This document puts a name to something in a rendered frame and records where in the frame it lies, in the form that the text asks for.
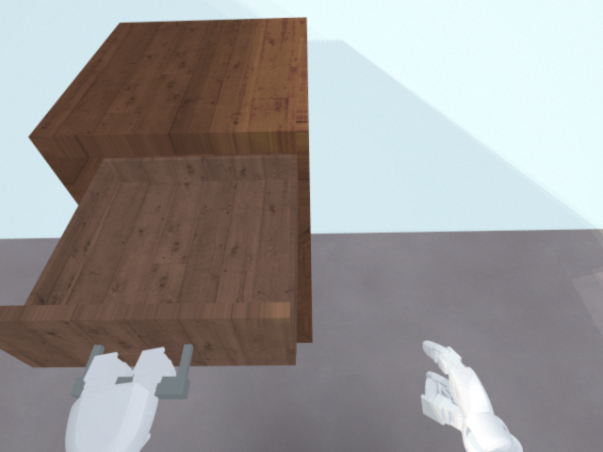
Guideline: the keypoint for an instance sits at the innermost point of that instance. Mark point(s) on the right robot forearm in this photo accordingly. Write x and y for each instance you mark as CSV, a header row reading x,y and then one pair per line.
x,y
485,432

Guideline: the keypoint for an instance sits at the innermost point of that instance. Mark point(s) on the cabinet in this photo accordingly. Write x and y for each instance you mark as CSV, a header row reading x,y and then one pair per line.
x,y
190,88

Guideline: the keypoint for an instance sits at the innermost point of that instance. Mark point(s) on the right robot hand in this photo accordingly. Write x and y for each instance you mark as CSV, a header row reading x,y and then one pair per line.
x,y
451,401

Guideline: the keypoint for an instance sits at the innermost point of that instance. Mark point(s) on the left robot hand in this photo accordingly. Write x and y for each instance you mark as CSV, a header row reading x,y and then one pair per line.
x,y
110,417

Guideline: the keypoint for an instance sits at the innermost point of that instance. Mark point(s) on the drawer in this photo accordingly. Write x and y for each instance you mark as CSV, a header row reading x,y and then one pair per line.
x,y
167,251

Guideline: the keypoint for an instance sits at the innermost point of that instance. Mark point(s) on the handle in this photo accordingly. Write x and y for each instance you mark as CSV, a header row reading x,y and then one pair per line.
x,y
168,388

